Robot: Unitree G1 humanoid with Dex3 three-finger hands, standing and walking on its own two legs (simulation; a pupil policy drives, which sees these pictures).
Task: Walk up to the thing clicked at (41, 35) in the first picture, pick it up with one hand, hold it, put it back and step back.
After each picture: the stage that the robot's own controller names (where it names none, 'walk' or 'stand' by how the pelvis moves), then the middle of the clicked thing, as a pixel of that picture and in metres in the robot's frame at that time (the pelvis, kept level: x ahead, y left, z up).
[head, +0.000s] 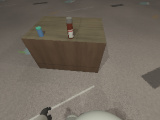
stand; (39, 31) +0.94 +0.72 -0.05
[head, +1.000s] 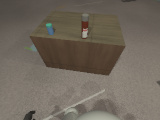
walk; (50, 29) +0.90 +0.51 -0.03
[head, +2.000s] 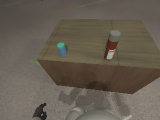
walk; (62, 49) +0.58 +0.28 -0.02
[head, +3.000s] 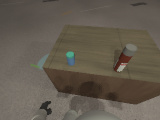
stand; (70, 58) +0.50 +0.20 -0.04
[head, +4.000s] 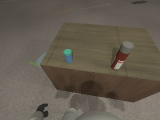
stand; (68, 56) +0.51 +0.23 -0.03
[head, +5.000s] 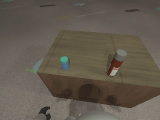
stand; (65, 63) +0.47 +0.25 -0.05
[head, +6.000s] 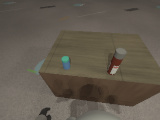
stand; (66, 63) +0.49 +0.24 -0.06
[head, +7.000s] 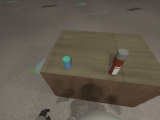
stand; (67, 63) +0.49 +0.23 -0.06
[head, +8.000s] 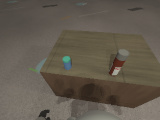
stand; (67, 63) +0.48 +0.23 -0.06
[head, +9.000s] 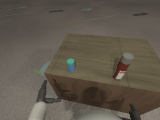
rise first; (71, 65) +0.48 +0.22 -0.05
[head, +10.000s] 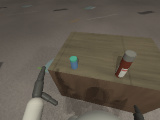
go down; (74, 62) +0.50 +0.21 -0.05
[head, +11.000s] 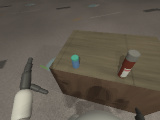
go down; (75, 61) +0.51 +0.20 -0.05
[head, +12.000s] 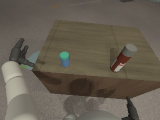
go down; (65, 59) +0.47 +0.19 -0.02
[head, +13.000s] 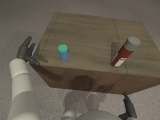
close in; (63, 53) +0.50 +0.19 +0.00
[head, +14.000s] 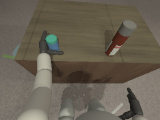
close; (53, 44) +0.52 +0.22 +0.04
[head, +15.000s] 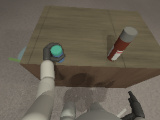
lift; (58, 54) +0.46 +0.20 +0.03
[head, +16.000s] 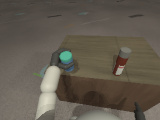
lift; (67, 61) +0.33 +0.16 +0.18
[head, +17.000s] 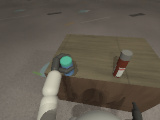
hold; (67, 66) +0.33 +0.17 +0.13
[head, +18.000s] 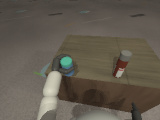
hold; (67, 66) +0.33 +0.17 +0.13
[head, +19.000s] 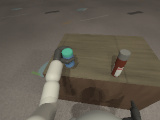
crouch; (68, 58) +0.39 +0.17 +0.14
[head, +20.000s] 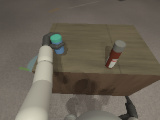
lower; (57, 44) +0.49 +0.21 +0.13
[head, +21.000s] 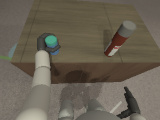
lower; (52, 45) +0.51 +0.20 +0.03
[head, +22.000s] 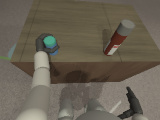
lower; (51, 46) +0.51 +0.21 +0.04
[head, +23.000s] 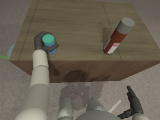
lower; (50, 44) +0.51 +0.21 +0.04
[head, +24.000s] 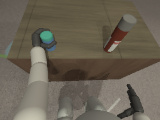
lower; (48, 41) +0.53 +0.21 +0.05
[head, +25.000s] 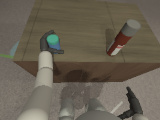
open; (54, 44) +0.51 +0.20 +0.04
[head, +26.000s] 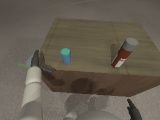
sink last; (66, 56) +0.49 +0.19 +0.00
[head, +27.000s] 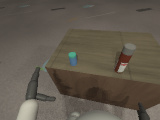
stand; (73, 59) +0.52 +0.21 -0.01
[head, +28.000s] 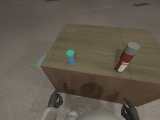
stand; (71, 57) +0.50 +0.20 -0.01
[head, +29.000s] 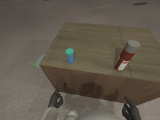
stand; (70, 56) +0.50 +0.20 +0.01
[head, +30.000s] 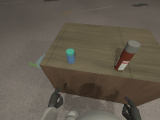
stand; (70, 56) +0.50 +0.20 +0.01
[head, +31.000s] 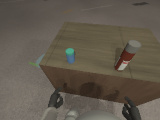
stand; (70, 56) +0.50 +0.20 +0.01
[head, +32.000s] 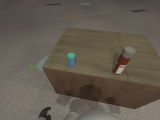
stand; (71, 59) +0.50 +0.20 -0.03
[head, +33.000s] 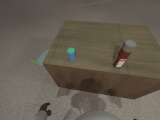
walk; (71, 54) +0.53 +0.20 -0.05
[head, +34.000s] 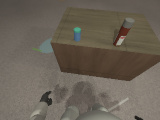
walk; (77, 34) +0.74 +0.18 -0.03
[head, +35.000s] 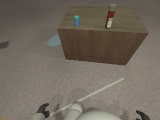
walk; (76, 21) +1.09 +0.28 -0.02
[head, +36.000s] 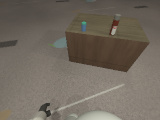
stand; (83, 26) +1.15 +0.18 -0.05
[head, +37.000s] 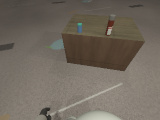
stand; (79, 27) +1.14 +0.22 -0.06
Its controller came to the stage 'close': yes
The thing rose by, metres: 0.21
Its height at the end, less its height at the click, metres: +0.00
